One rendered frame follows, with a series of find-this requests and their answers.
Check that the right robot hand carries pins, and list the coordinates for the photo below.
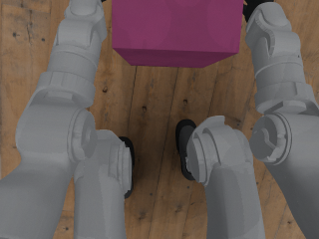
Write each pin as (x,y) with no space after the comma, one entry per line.
(251,5)

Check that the robot left forearm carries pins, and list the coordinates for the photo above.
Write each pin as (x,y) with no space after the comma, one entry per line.
(74,59)

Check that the right robot upper arm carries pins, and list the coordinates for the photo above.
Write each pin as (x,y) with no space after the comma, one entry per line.
(288,145)

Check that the robot right forearm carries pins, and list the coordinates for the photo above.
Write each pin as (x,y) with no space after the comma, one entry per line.
(277,64)

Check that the left robot upper arm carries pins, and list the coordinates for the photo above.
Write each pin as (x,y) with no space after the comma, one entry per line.
(51,140)

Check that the robot right shin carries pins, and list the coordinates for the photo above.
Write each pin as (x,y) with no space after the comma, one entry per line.
(218,121)

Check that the carton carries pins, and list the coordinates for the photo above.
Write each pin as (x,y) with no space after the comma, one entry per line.
(176,33)

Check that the left robot foot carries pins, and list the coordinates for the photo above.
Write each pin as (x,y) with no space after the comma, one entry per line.
(129,144)

